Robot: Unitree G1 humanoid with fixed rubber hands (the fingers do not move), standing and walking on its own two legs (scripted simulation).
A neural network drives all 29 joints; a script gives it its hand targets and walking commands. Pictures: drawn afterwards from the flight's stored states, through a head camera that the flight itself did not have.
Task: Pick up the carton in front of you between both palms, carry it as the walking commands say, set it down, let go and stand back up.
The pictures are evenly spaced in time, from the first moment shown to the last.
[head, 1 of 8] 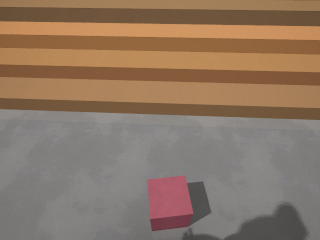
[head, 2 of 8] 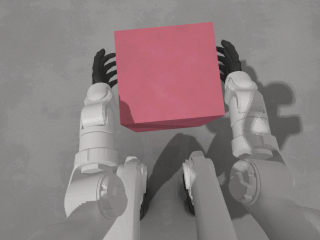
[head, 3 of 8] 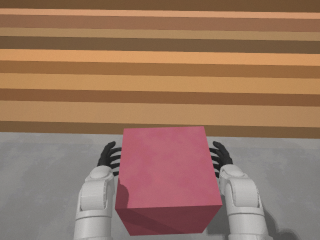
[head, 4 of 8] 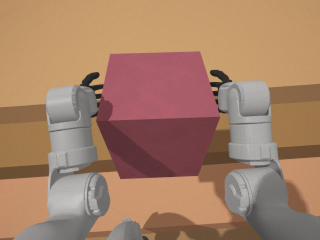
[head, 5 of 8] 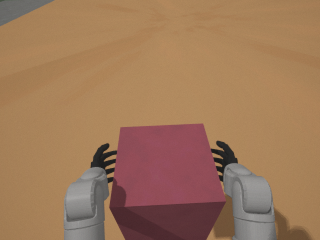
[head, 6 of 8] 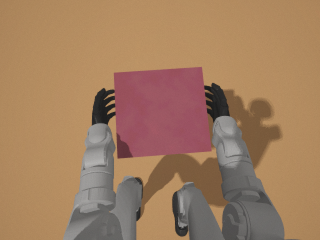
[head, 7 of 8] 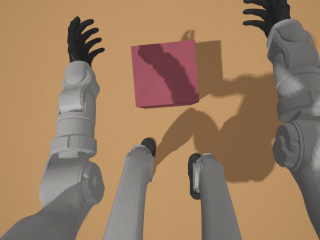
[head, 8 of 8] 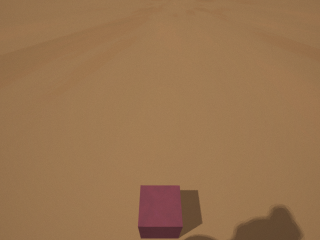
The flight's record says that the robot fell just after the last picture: no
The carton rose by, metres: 1.73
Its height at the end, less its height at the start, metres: +0.97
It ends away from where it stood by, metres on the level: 4.37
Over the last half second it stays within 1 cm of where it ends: yes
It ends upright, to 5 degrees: yes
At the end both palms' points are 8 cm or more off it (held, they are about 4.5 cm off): yes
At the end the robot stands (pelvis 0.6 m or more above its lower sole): yes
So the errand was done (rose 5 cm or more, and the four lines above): yes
